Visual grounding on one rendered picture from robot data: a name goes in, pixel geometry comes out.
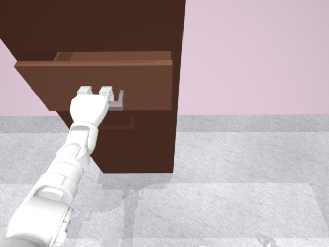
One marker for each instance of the left robot forearm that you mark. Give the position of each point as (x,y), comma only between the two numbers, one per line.
(62,177)

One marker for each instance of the handle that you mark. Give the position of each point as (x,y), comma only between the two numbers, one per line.
(117,105)
(116,128)

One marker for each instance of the left robot hand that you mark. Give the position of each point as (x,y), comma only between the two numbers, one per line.
(91,108)

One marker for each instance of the right robot hand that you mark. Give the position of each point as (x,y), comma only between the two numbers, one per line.
(266,241)

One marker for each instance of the robot left upper arm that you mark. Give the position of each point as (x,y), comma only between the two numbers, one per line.
(43,222)

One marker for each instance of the drawer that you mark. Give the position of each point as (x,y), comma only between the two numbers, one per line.
(145,77)

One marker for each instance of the cabinet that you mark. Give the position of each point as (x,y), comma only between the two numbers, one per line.
(35,30)

